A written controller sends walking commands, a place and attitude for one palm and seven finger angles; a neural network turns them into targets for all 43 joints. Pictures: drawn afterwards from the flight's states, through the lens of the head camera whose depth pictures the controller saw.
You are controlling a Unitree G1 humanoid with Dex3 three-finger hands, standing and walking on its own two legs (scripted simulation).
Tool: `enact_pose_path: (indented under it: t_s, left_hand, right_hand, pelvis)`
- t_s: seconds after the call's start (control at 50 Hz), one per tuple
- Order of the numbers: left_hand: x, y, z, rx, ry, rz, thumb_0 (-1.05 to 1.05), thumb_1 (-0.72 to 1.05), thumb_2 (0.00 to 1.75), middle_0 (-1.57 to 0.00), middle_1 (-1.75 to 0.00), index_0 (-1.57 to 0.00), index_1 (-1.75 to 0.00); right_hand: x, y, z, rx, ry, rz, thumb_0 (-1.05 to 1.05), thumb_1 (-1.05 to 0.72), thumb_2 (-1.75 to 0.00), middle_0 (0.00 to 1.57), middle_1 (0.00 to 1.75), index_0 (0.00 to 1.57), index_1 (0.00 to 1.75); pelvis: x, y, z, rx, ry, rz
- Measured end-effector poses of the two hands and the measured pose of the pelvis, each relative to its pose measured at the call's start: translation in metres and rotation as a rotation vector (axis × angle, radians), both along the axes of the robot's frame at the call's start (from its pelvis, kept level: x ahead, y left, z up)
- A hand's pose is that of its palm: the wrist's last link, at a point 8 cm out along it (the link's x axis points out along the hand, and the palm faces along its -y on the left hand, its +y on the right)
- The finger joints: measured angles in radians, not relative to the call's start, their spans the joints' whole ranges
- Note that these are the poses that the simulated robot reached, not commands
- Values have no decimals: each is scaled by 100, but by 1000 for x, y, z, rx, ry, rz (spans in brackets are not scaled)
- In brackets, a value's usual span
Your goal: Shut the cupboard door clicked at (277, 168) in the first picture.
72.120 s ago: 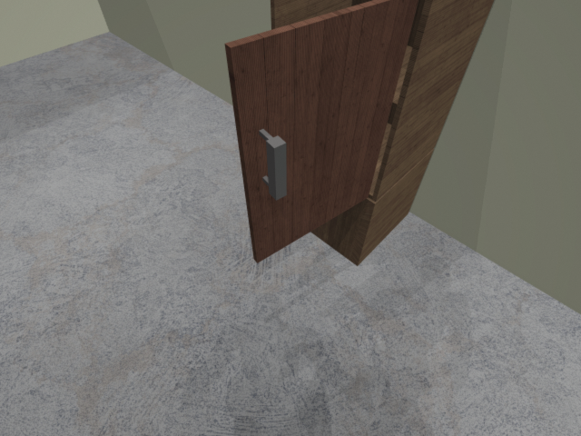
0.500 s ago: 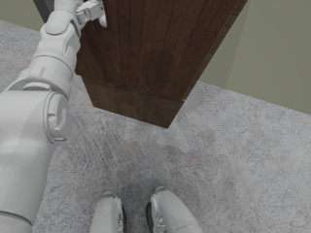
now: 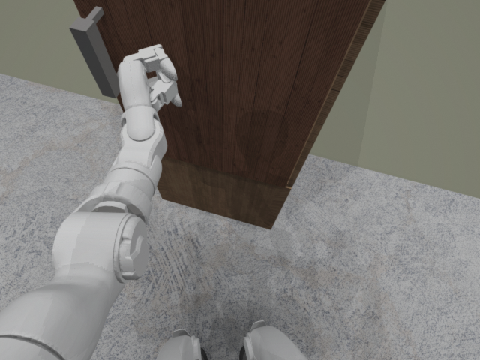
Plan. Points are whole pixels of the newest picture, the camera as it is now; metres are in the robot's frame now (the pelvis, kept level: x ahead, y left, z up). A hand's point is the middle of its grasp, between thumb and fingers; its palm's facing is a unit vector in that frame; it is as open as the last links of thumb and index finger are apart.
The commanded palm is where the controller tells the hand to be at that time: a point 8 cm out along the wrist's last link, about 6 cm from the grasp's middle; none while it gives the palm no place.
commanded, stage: pull the fist back off the door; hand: left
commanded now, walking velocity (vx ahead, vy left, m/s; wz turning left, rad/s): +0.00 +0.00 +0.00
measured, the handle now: (105, 54) +0.64 +0.15 +0.09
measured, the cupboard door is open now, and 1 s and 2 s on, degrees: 1 1 1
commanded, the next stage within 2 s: draw the hand back to the body in 0.30 s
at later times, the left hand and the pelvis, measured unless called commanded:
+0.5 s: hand (174, 113) +0.49 +0.04 +0.09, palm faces +0.06 -1.00 -0.02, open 3.1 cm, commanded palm +0.44 +0.09 +0.10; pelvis -0.01 +0.00 +0.01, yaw +1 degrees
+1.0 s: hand (86, 186) +0.34 +0.13 +0.16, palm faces +0.03 -0.99 -0.10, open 3.1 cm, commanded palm +0.30 +0.19 +0.17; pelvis -0.01 +0.00 +0.05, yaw +1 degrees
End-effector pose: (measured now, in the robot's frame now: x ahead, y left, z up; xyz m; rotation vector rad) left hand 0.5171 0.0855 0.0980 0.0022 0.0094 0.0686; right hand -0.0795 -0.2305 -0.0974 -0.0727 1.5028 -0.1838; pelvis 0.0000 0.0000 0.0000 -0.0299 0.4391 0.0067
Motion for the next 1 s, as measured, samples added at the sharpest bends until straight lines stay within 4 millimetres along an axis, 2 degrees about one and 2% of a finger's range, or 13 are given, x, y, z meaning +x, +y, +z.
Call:
enact_pose_path:
  t_s: [0.06, 0.22, 0.32, 0.42, 0.5, 0.56, 0.68, 0.76, 0.82, 0.9, 1.0]
  left_hand:
    - [-11, -3, -1, 28, -12, -24, 2, 91, 91, -130, -150, -130, -150]
    - [-45, 1, -28, -9, 37, 6, 2, 90, 91, -130, -150, -130, -150]
    - [-57, 5, -16, 18, -74, 1, 2, 90, 90, -130, -150, -130, -150]
    - [-54, 2, -6, 84, -45, -31, 2, 90, 90, -130, -151, -130, -150]
    - [-54, 3, -7, 17, 32, -4, 2, 90, 90, -130, -150, -130, -150]
    - [-63, 13, 1, -21, -1, 23, 2, 90, 90, -130, -150, -130, -150]
    - [-99, 41, 21, 62, -82, 13, 2, 90, 90, -130, -150, -130, -150]
    - [-128, 62, 22, 45, -20, 23, 2, 90, 90, -130, -150, -130, -150]
    - [-149, 73, 30, 13, -25, 26, 2, 90, 90, -130, -150, -130, -150]
    - [-173, 84, 51, 25, -100, 1, 2, 90, 90, -129, -150, -129, -150]
    - [-202, 95, 68, 107, -103, -45, 2, 90, 90, -123, -143, -123, -143]
  right_hand:
    - [21, -12, 0, -19, -37, 26, 1, -91, -90, 20, 30, 20, 30]
    - [85, -33, -2, -59, -175, 93, 1, -91, -90, 20, 29, 20, 30]
    - [114, -31, -10, -50, -244, 125, 1, -91, -90, 19, 29, 20, 30]
    - [124, -24, -17, -29, -263, 123, 1, -91, -90, 19, 29, 20, 30]
    - [118, -18, -14, -22, -264, 99, 1, -91, -90, 20, 29, 20, 30]
    - [111, -14, -8, -13, -273, 79, 1, -91, -90, 20, 29, 20, 30]
    - [103, -12, 1, 12, -285, 60, 1, -91, -90, 20, 29, 20, 30]
    - [114, -16, 13, -6, -322, 60, 1, -91, -90, 20, 30, 20, 30]
    - [132, -20, 26, -38, -391, 77, 1, -91, -90, 20, 30, 20, 30]
    - [167, -21, 41, -70, -516, 114, 1, -91, -90, 20, 30, 20, 30]
    - [212, -10, 63, -68, -653, 127, 1, -91, -90, 19, 29, 20, 30]
  pelvis:
    - [4, -1, 2, 2, -16, 8]
    - [5, -2, 6, 14, -53, 9]
    - [1, -3, 4, 20, -67, 13]
    - [-4, -4, 3, 21, -76, 23]
    - [-6, -5, 7, 23, -87, 15]
    - [-4, -4, 13, 27, -104, -1]
    - [0, -4, 25, 32, -172, -21]
    - [0, -4, 36, 29, -230, -13]
    - [-2, -3, 42, 24, -270, -4]
    - [-5, -1, 46, 21, -311, 7]
    - [-6, 4, 54, 26, -363, 9]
